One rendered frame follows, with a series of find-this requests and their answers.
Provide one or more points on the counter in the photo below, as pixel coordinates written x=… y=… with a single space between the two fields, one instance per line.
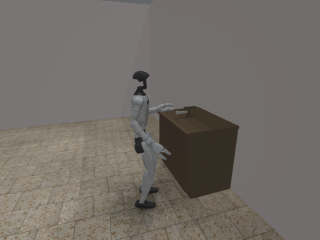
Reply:
x=202 y=147

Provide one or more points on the right robot shin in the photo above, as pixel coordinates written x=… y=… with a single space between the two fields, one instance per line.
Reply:
x=145 y=187

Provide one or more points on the robot right hand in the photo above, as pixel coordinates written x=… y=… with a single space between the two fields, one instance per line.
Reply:
x=157 y=148

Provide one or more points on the robot left hand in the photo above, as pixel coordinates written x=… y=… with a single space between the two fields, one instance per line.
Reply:
x=161 y=107

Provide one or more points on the robot left forearm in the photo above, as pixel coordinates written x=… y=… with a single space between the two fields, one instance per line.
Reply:
x=152 y=110

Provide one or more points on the tap lever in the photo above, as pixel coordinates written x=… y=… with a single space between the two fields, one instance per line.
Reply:
x=180 y=112

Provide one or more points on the robot head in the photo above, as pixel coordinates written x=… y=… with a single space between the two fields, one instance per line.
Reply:
x=141 y=76

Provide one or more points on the right robot upper arm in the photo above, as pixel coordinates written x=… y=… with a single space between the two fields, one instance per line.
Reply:
x=137 y=105

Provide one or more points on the robot right forearm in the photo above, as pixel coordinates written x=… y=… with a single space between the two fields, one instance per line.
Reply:
x=142 y=134

